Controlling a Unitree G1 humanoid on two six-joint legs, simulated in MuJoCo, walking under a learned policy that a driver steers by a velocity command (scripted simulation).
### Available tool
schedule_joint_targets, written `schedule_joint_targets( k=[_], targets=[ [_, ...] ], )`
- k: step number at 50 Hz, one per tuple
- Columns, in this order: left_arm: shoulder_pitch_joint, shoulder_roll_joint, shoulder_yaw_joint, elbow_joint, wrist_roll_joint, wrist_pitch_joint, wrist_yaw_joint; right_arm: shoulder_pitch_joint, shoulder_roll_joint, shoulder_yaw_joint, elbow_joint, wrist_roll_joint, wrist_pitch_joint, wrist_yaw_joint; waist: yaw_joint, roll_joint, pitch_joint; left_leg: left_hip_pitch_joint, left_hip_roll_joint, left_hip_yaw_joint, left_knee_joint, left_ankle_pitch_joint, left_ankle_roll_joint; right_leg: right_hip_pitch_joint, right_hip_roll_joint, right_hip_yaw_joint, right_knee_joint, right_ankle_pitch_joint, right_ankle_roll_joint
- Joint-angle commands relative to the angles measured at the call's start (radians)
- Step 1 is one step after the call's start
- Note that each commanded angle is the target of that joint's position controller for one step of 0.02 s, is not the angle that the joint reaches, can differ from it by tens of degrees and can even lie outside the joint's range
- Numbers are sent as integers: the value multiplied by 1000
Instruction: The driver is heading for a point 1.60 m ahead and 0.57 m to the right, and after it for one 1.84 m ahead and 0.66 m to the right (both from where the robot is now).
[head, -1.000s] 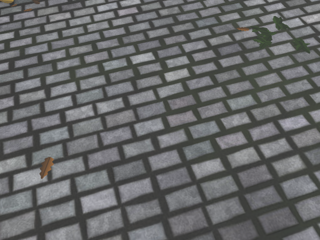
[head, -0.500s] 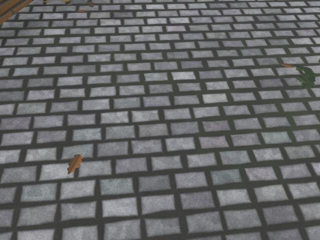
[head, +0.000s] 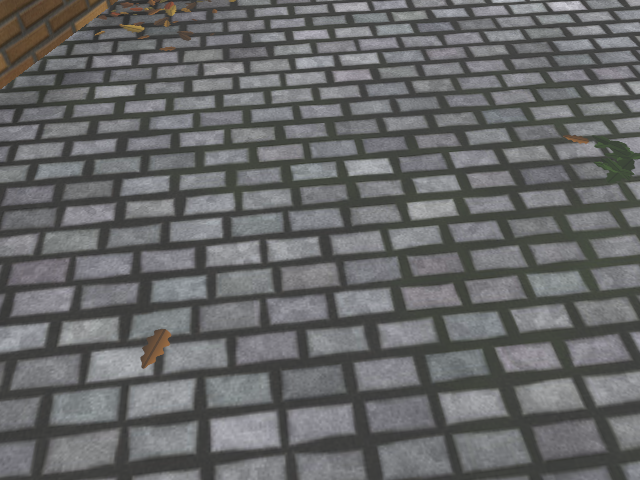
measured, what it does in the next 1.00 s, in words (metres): stands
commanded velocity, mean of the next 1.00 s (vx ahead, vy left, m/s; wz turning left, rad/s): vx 0.00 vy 0.00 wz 0.00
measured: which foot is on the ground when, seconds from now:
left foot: down 0.00-1.00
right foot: down 0.00-1.00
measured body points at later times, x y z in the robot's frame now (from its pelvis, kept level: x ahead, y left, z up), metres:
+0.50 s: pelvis +0.00 +0.00 +0.00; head +0.01 +0.00 +0.45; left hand +0.04 +0.25 -0.15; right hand +0.05 -0.26 -0.15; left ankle +0.00 +0.11 -0.74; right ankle -0.01 -0.13 -0.74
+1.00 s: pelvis +0.00 +0.00 +0.00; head +0.01 +0.00 +0.45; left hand +0.01 +0.24 -0.16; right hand +0.02 -0.25 -0.15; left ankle +0.00 +0.11 -0.74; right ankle -0.01 -0.13 -0.74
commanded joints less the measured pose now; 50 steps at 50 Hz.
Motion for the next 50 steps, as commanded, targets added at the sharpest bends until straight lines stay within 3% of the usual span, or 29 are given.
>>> schedule_joint_targets(
  k=[1,22,50],
  targets=[
    [-8,120,21,-21,-1,-8,5,-14,-105,-19,-19,1,-14,-6,4,6,-28,15,46,-47,-76,146,13,-25,-37,38,-88,119,-22],
    [59,97,8,68,-3,-3,16,16,-82,1,122,7,-17,-11,1,4,-11,4,41,-27,-87,138,14,-33,-14,23,-92,120,-20],
    [158,54,-1,99,-6,-4,22,82,-47,20,175,10,-18,-14,-2,3,7,-19,35,-14,-84,122,14,-50,-5,19,-85,116,-23]
  ],
)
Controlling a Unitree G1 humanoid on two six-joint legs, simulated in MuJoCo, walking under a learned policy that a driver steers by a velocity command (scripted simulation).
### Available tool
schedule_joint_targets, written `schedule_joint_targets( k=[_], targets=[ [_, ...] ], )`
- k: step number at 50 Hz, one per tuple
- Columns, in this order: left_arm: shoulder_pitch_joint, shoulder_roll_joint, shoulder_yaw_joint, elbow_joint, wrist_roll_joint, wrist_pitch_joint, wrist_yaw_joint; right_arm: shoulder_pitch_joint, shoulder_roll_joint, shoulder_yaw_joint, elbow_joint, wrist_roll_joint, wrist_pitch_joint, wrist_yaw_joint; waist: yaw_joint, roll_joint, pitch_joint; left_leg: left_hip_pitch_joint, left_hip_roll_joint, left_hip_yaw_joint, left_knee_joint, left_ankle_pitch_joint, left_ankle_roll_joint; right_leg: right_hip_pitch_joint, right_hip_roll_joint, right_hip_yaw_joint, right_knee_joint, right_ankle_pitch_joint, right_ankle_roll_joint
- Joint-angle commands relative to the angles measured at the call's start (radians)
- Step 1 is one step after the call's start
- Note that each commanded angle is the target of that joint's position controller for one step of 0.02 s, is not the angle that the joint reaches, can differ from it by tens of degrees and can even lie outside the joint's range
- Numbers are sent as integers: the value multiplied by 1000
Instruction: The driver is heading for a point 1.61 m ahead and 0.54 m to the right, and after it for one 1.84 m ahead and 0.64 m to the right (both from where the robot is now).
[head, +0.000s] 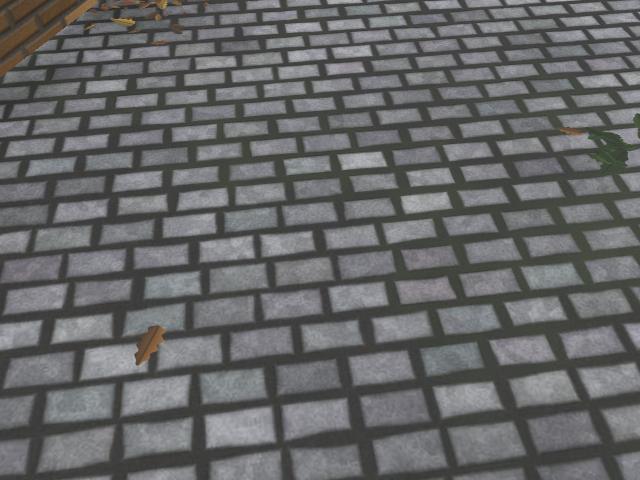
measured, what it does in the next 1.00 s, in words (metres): walks ahead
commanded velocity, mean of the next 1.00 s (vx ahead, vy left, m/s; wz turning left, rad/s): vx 0.23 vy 0.00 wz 0.00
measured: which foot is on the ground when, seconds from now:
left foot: down 0.00-0.68, up 0.70-1.00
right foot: down 0.00-1.00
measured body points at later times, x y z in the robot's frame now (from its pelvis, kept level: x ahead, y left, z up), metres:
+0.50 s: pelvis +0.02 +0.00 -0.01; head +0.02 +0.00 +0.44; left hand +0.00 +0.24 -0.16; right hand +0.01 -0.24 -0.16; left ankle +0.00 +0.12 -0.74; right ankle -0.01 -0.12 -0.74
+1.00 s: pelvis +0.22 -0.02 -0.01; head +0.25 -0.03 +0.43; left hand +0.09 +0.21 -0.14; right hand +0.46 -0.23 -0.10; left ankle +0.42 +0.09 -0.71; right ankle +0.01 -0.12 -0.74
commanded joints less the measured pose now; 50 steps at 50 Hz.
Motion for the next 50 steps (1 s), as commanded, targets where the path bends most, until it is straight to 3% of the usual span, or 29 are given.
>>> schedule_joint_targets(
  k=[1,16,17,19,20,22,26,29,30,31,32,33,34,35,36,37,38,39,41,43,45,46,48,50],
  targets=[
    [58,94,15,-16,0,-5,3,45,-96,-14,-18,0,-5,-3,0,2,12,-5,24,-21,-80,121,21,-32,-15,12,-81,110,-17],
    [91,76,16,-15,-2,-6,4,79,-81,-11,-15,1,-7,-6,-1,2,20,-13,22,-17,-75,115,19,-38,-13,13,-77,109,-20],
    [112,63,13,-4,-1,-5,5,99,-69,-8,-4,1,-6,-6,-1,2,-5,-3,12,-6,-79,17,21,-28,-2,2,-80,13,-22],
    [114,86,24,-8,-13,-2,11,106,-93,-19,-7,13,-4,-11,-2,3,41,-63,-10,3,-56,-326,48,-86,20,-8,-52,-312,-50],
    [107,92,26,-19,-15,-6,12,101,-99,-22,-16,15,-8,-12,-2,4,88,-114,2,-17,-58,-440,66,-134,10,12,-51,-424,-69],
    [111,82,27,-33,-21,-31,6,108,-91,-22,-29,21,-33,-6,-3,7,131,-150,39,-70,-57,-472,97,-177,-24,60,-44,-452,-98],
    [104,61,27,-60,-28,-78,-17,172,-96,-30,-32,32,-78,14,-21,36,108,-86,96,-173,-71,-452,149,-226,-26,72,30,-368,-115],
    [50,21,19,-103,-32,-111,-33,259,-155,-48,-21,38,-96,23,-39,158,99,37,238,-421,-200,-451,240,-327,27,-24,216,-195,-105],
    [45,16,17,-113,-32,-120,-37,263,-172,-52,-26,37,-99,24,-30,176,103,41,287,-498,-210,-381,267,-336,27,-32,243,-169,-114],
    [62,17,17,-113,-32,-128,-43,233,-175,-53,-39,36,-102,24,-6,171,106,32,302,-499,-178,-261,268,-316,19,-28,220,-156,-123],
    [119,24,21,-94,-32,-134,-49,179,-169,-52,-62,38,-103,25,35,156,91,-8,282,-431,-122,-127,242,-230,19,-26,152,-138,-127],
    [247,41,32,-47,-33,-135,-51,81,-159,-49,-100,38,-102,27,107,116,63,-145,223,-314,-26,6,193,-19,17,3,46,-87,-136],
    [459,136,67,19,-34,-137,-50,-69,-128,-40,-167,37,-114,32,206,-80,13,-364,66,-79,295,221,102,267,-86,215,-92,45,-184],
    [561,246,96,44,-26,-128,-54,-44,-79,-31,-192,27,-141,37,196,-351,-33,-662,-61,54,645,-45,31,536,-293,567,-186,243,-264],
    [480,151,63,15,-10,-123,-53,-36,-107,-34,-184,25,-152,45,139,-219,-8,-765,-20,-42,789,-251,49,513,-353,611,-171,348,-277],
    [415,106,48,-7,1,-119,-52,-55,-101,-34,-194,42,-157,54,107,-122,43,-831,10,-65,899,-225,70,492,-345,523,-156,439,-271],
    [375,102,39,-21,2,-112,-54,-69,-90,-32,-206,50,-155,57,84,-62,53,-872,42,-46,918,-168,79,482,-324,429,-171,486,-260],
    [348,88,28,-24,-3,-103,-56,-90,-86,-35,-218,45,-153,58,64,-23,77,-892,75,-28,872,-111,84,457,-300,343,-196,517,-234],
    [319,42,9,-34,-1,-84,-49,-104,-64,-34,-239,35,-138,66,35,-54,79,-785,99,23,760,-33,72,338,-223,214,-260,503,-183],
    [263,66,6,-65,7,-81,-31,-165,-31,-18,-271,25,-126,75,22,-64,107,-629,79,74,552,112,40,152,-159,118,-329,479,-173],
    [261,114,14,-81,3,-87,-15,-283,-14,-4,-319,19,-119,75,41,-67,123,-429,39,110,293,261,23,8,-124,61,-397,441,-170],
    [286,145,23,-76,-4,-94,-10,-323,-25,-5,-340,23,-115,74,45,-88,122,-378,24,112,228,289,24,14,-145,72,-426,440,-175],
    [303,162,35,-64,-19,-101,-8,-359,-68,-13,-369,33,-111,76,30,-105,127,-366,15,90,124,309,49,111,-181,68,-417,497,-167],
    [301,168,44,-63,-16,-99,-10,-342,-117,-32,-380,32,-115,79,-3,-111,73,-312,-15,89,61,299,83,241,-207,59,-318,757,-140]
  ],
)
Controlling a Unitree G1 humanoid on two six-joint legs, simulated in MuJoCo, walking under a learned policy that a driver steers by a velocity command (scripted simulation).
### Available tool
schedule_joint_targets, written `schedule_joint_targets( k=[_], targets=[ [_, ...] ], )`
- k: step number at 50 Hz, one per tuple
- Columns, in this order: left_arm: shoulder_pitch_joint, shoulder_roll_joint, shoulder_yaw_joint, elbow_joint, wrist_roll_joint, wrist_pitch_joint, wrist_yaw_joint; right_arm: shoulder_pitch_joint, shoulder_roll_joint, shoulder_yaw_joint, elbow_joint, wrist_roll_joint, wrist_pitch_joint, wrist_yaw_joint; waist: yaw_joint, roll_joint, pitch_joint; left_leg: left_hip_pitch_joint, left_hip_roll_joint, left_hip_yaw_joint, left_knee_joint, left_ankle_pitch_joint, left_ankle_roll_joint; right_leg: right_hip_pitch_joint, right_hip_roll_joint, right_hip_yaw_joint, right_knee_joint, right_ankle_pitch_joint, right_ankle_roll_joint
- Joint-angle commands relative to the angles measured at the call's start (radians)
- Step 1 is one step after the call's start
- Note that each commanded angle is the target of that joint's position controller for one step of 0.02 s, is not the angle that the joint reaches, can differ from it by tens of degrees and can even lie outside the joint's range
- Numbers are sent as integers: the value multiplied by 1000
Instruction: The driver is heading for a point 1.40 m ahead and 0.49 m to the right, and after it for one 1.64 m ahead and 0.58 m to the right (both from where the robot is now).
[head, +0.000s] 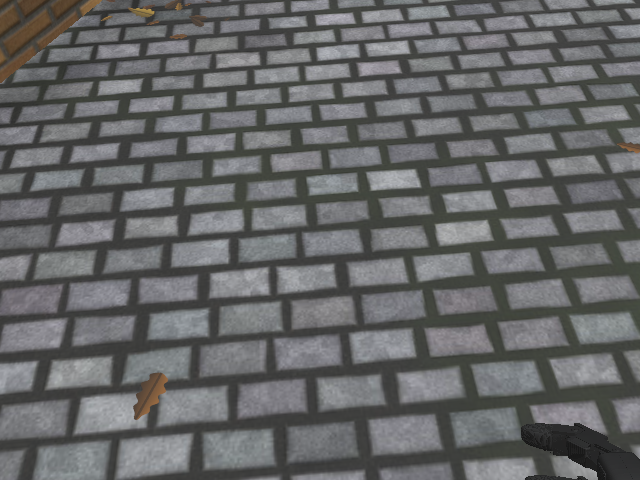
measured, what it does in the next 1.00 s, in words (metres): walks ahead, turning right: left foot, then right foot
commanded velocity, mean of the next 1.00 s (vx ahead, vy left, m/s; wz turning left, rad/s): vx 0.49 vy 0.00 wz -0.40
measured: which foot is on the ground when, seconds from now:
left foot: up 0.00-0.06, down 0.08-0.66, up 0.68-1.00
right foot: down 0.00-0.08, up 0.10-0.62, down 0.64-1.00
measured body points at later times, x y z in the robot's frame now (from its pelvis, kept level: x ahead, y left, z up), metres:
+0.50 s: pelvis +0.28 +0.00 +0.01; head +0.30 -0.01 +0.46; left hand +0.47 +0.23 -0.10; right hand +0.25 -0.26 -0.13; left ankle +0.20 +0.11 -0.73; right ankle +0.44 -0.19 -0.67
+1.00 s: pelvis +0.56 -0.11 +0.02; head +0.58 -0.14 +0.47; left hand +0.73 +0.13 -0.09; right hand +0.65 -0.43 -0.08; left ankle +0.81 -0.02 -0.67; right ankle +0.48 -0.16 -0.73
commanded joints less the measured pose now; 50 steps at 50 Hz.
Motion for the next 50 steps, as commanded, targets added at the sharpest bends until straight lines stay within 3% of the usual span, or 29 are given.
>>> schedule_joint_targets(
  k=[1,3,4,5,6,7,8,9,11,12,14,18,21,26,28,29,30,31,32,33,34,35,36,37,38,40,43,47,50],
  targets=[
    [-1,201,49,-35,4,-3,7,1,-120,-38,-67,3,-10,1,-116,-157,28,236,-69,22,-73,5,42,-102,-249,47,128,1027,-79],
    [-43,201,51,-54,21,19,0,283,-188,-76,19,8,1,-11,-254,-182,-139,580,-78,17,-75,-17,95,-157,-214,14,489,1183,-43],
    [-48,159,35,-83,38,19,-7,459,-254,-92,56,-9,10,-21,-294,-65,-278,905,122,-218,-32,-61,157,-410,-155,4,805,827,-28],
    [120,-21,-10,-76,22,-1,-27,510,-286,-92,82,-33,4,-8,-183,245,-466,1187,393,-768,-182,-256,363,-752,56,71,1196,-142,20],
    [37,91,15,-70,-14,-30,-35,474,-188,-71,88,-27,3,-7,-221,151,-387,1090,351,-847,-311,-382,318,-849,20,177,1323,-182,-11],
    [-93,151,34,-119,-45,-41,-34,358,-148,-59,73,-19,-4,-11,-189,107,-181,894,327,-649,-341,-351,257,-913,-33,136,1319,-98,-26],
    [-161,164,38,-138,-45,-42,-23,260,-124,-49,56,-21,-15,-8,-149,-16,-101,704,297,-509,-379,-247,218,-858,-94,116,1266,3,-30],
    [-182,162,50,-139,-34,-31,-12,214,-98,-42,57,-31,-25,-1,-112,-40,-53,570,259,-403,-408,-165,188,-803,-126,103,1212,51,-29],
    [-114,110,54,-127,-30,5,-5,203,-70,-35,85,-43,-32,3,-53,32,-35,445,211,-266,-471,-167,163,-706,-164,110,1144,82,-28],
    [-107,93,54,-128,-30,19,-3,219,-76,-37,99,-41,-34,1,-45,43,-15,407,205,-221,-496,-164,165,-705,-171,103,1119,78,-25],
    [-166,105,61,-161,-21,34,3,237,-113,-45,118,-42,-39,-8,-43,46,26,380,210,-162,-537,-155,172,-773,-184,106,1064,136,-10],
    [-295,122,71,-213,-12,28,-7,290,-150,-53,135,-47,-34,-37,-71,14,37,482,210,-70,-537,-68,155,-921,-177,125,884,348,12],
    [-404,105,63,-249,-8,17,-27,321,-165,-52,135,-41,-26,-49,-109,8,46,533,193,20,-530,-20,123,-906,-161,53,702,469,13],
    [-564,87,46,-340,-10,18,-64,424,-193,-61,159,-25,9,-55,-170,-3,88,737,252,71,-457,39,108,-976,-142,-24,550,385,-9],
    [-573,101,50,-373,-13,20,-80,418,-210,-67,153,-18,26,-55,-153,18,80,793,274,94,-385,185,90,-950,-116,-61,522,276,-36],
    [-549,119,58,-382,-14,21,-85,398,-224,-72,142,-18,33,-57,-128,41,53,800,276,114,-320,364,77,-884,-85,-93,516,225,-55],
    [-487,146,72,-379,-15,23,-88,380,-238,-76,131,-18,41,-61,-87,66,1,797,272,134,-212,558,62,-778,-42,-127,520,182,-76],
    [-350,189,98,-351,-18,24,-88,356,-242,-76,120,-18,50,-65,-6,66,-74,758,245,164,-23,673,38,-593,11,-150,476,206,-106],
    [-173,270,138,-309,-19,28,-72,356,-228,-69,102,-22,49,-68,73,21,-172,581,203,174,238,550,-5,-294,6,-70,440,247,-154],
    [-96,399,170,-297,-17,33,-54,425,-108,-31,49,-50,25,-56,22,-222,-275,145,55,161,630,-139,-70,75,-261,427,397,161,-308],
    [-87,375,152,-326,-6,23,-56,401,-113,-21,26,-30,-26,-39,15,-219,-429,-47,-70,-84,810,-598,-72,221,-395,857,209,104,-415],
    [-103,297,129,-321,6,15,-58,279,-180,-42,-7,11,-54,-27,48,-148,-331,-157,-9,-157,831,-524,-42,186,-355,718,189,149,-343],
    [-165,256,118,-328,-1,10,-55,244,-174,-38,-18,14,-66,-27,18,-105,-219,-163,37,-144,761,-435,-23,42,-312,553,197,232,-300],
    [-251,226,108,-351,-3,10,-55,244,-172,-43,-6,-7,-66,-35,-33,-27,-150,-98,78,-138,668,-373,-25,-123,-266,436,187,320,-267],
    [-309,193,97,-372,4,10,-54,259,-184,-55,0,-20,-52,-40,-74,-30,-111,-16,105,-138,598,-339,-32,-248,-232,359,164,402,-248],
    [-330,198,96,-387,5,7,-48,281,-166,-59,-10,-31,-22,-38,-108,-43,-92,60,110,-129,525,-306,-59,-362,-201,314,125,476,-254],
    [-286,241,108,-381,-4,4,-28,203,-138,-54,-48,-46,-4,-45,-99,-48,-54,43,85,-107,347,-180,-107,-426,-167,243,103,527,-249],
    [-232,247,110,-373,-10,15,-13,50,-108,-40,-96,-36,-12,-37,-40,-100,-26,108,19,-97,21,56,-111,-454,-114,209,120,382,-190],
    [-191,251,112,-358,-15,20,-12,-11,-131,-43,-128,-23,-21,-26,-17,-119,-18,149,-6,-112,-72,89,-100,-422,-142,271,153,310,-174]
  ],
)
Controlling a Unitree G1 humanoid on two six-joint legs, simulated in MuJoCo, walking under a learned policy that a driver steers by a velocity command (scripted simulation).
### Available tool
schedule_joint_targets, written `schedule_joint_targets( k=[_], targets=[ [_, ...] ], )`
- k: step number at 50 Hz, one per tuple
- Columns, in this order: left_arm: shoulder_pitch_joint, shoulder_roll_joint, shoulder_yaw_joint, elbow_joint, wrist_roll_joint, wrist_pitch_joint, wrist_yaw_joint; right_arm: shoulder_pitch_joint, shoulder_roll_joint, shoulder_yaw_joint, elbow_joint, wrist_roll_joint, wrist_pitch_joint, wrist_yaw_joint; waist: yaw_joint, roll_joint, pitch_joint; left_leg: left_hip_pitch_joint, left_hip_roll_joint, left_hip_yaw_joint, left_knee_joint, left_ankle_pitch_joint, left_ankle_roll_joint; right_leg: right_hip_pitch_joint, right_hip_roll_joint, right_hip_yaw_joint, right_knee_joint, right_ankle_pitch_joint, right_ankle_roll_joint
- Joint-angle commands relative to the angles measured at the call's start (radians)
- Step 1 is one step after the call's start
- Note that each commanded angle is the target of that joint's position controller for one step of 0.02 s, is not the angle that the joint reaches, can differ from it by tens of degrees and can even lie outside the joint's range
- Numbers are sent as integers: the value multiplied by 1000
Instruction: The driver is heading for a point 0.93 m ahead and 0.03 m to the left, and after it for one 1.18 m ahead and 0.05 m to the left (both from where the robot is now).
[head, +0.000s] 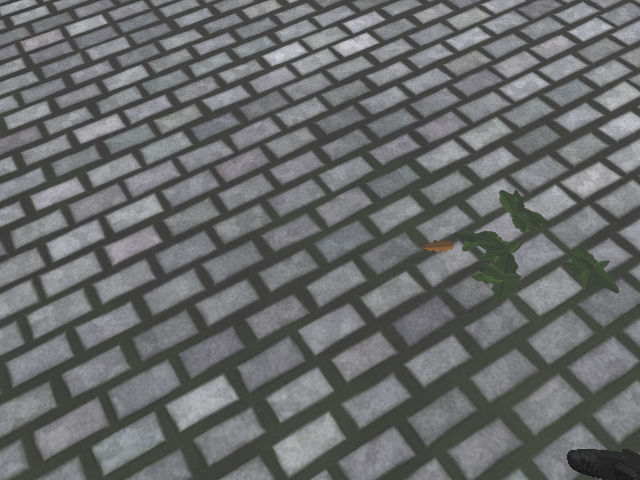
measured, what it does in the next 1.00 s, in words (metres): walks ahead: left foot, then right foot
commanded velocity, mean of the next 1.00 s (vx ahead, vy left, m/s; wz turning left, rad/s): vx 0.34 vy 0.00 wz -0.21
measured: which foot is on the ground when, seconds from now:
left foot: up 0.00-0.10, down 0.12-0.64, up 0.66-0.98, down 1.00-1.00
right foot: down 0.00-0.14, up 0.16-0.60, down 0.62-1.00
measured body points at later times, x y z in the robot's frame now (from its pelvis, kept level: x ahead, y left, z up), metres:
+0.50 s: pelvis +0.27 +0.02 +0.00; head +0.30 +0.02 +0.45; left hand +0.53 +0.21 -0.09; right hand +0.20 -0.25 -0.13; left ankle +0.22 +0.14 -0.75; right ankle +0.38 -0.17 -0.70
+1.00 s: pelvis +0.41 -0.04 -0.01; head +0.43 -0.04 +0.43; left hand +0.60 +0.18 -0.13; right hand +0.47 -0.33 -0.13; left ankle +0.45 +0.07 -0.74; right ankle +0.44 -0.16 -0.75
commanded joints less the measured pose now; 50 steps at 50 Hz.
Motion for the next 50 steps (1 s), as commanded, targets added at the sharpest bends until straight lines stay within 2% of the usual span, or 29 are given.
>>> schedule_joint_targets(
  k=[1,4,5,6,7,8,9,10,11,12,13,15,17,21,24,26,28,30,31,32,33,34,35,36,37,39,43,47,50],
  targets=[
    [32,160,43,-45,-7,-6,10,-96,-83,-17,-93,10,-23,11,3,-145,-17,128,-55,26,-94,45,11,-50,-229,189,-50,172,-127],
    [16,160,45,-53,-2,6,19,-49,-122,-32,-92,12,-39,19,-34,-175,-26,192,-60,18,-130,-78,44,15,-259,270,40,193,-108],
    [0,148,40,-61,-1,10,19,20,-132,-41,-74,9,-45,17,-71,-181,-50,285,-69,38,-164,-89,64,11,-235,272,96,233,-92],
    [-12,112,26,-75,4,10,16,128,-163,-56,-53,-3,-50,12,-123,-161,-131,468,-28,16,-166,-89,99,-31,-177,235,237,269,-61],
    [-3,58,4,-98,23,8,13,287,-221,-69,-41,-13,-48,3,-179,-38,-280,737,149,-159,-149,-140,155,-172,-101,139,527,89,-19],
    [153,14,-8,-125,-16,-2,12,353,-279,-85,-6,-20,-34,11,-95,345,-371,1021,350,-648,-260,-368,311,-542,11,49,832,-365,38],
    [140,128,8,-92,-26,0,16,319,-175,-62,-31,2,-30,15,-120,206,-292,974,347,-680,-301,-564,284,-656,-73,85,961,-328,47],
    [32,171,20,-102,-16,5,15,284,-117,-46,-39,6,-23,11,-146,97,-174,850,302,-517,-312,-538,243,-675,-103,62,980,-227,51],
    [-19,154,17,-111,-3,8,16,239,-106,-38,-40,-4,-17,13,-127,15,-104,716,258,-395,-328,-407,226,-630,-137,32,954,-154,54],
    [-55,136,17,-122,9,5,13,216,-89,-32,-30,-10,-13,16,-110,7,-50,619,220,-314,-350,-302,230,-605,-159,31,903,-111,53],
    [-46,115,16,-125,2,5,7,209,-80,-27,-22,-18,-15,15,-85,39,-40,559,191,-247,-372,-239,227,-555,-181,28,869,-88,48],
    [-36,82,9,-124,-5,10,2,218,-76,-28,-3,-7,-23,18,-71,61,-36,525,164,-163,-410,-161,245,-529,-187,-1,803,-79,50],
    [-81,64,1,-145,5,10,1,234,-108,-37,14,2,-29,17,-70,43,-23,530,177,-121,-438,-71,270,-563,-200,-15,712,-36,60],
    [-193,40,-17,-174,10,-6,-12,260,-141,-42,36,13,-13,9,-99,26,-11,548,151,-9,-460,19,255,-549,-214,-74,476,153,73],
    [-287,32,-24,-196,3,-14,-26,310,-159,-42,58,22,2,8,-137,32,8,552,135,45,-447,9,232,-483,-185,-120,325,240,74],
    [-331,39,-22,-214,4,-19,-34,338,-164,-39,76,23,17,7,-146,42,24,588,149,50,-403,129,218,-456,-157,-136,259,236,65],
    [-327,58,-13,-223,8,-24,-42,341,-174,-40,88,27,31,3,-125,65,1,638,161,54,-323,260,188,-402,-133,-137,202,208,38],
    [-171,103,12,-171,26,-27,-38,305,-177,-38,84,33,37,-5,-30,57,-92,622,115,90,-147,419,141,-162,-81,-167,103,309,-4],
    [-70,158,31,-144,38,-26,-28,314,-148,-27,76,21,32,-8,11,18,-167,529,60,127,11,317,95,36,-140,-122,110,547,-36],
    [36,240,41,-140,71,-15,-13,371,-66,5,47,-17,19,-3,12,-186,-325,230,-30,156,356,-173,30,396,-409,161,212,960,-161],
    [41,215,27,-132,54,-4,-18,487,-42,22,84,-4,16,5,-17,-322,-486,105,-90,51,590,-729,-1,499,-567,395,161,1028,-302],
    [13,165,16,-132,37,8,-26,445,-139,-6,96,20,24,9,3,-205,-434,79,-42,-9,655,-713,-2,386,-503,327,126,891,-271],
    [-64,134,4,-134,27,8,-28,350,-137,-7,69,32,35,5,-15,-170,-296,21,-11,21,643,-672,-1,274,-445,219,102,800,-228],
    [-130,101,-8,-129,25,5,-31,311,-116,-5,68,20,50,-4,-43,-109,-209,36,20,32,574,-614,-7,136,-395,148,60,722,-195],
    [-187,82,-14,-129,29,2,-33,310,-109,-9,72,9,70,-15,-80,-108,-169,111,45,27,494,-564,-13,8,-364,98,19,648,-169],
    [-249,95,-7,-116,52,-2,-34,352,-68,-2,90,2,99,-28,-128,-151,-148,285,28,59,388,-474,-28,-178,-323,18,-42,600,-164],
    [-258,86,-9,-72,54,-2,-18,313,-53,4,95,-3,115,-37,-115,-170,-168,394,18,67,168,-327,-17,-205,-318,-34,-71,391,-157],
    [-256,140,6,-44,36,27,10,213,-104,-15,46,0,127,-32,-91,-166,-83,387,-11,110,80,-302,29,-223,-335,-12,-79,-18,-127],
    [-209,127,8,-17,17,45,30,202,-118,-22,18,-13,125,-26,-91,-99,-32,382,7,71,-58,-179,96,-193,-308,-34,20,-58,-55]
  ],
)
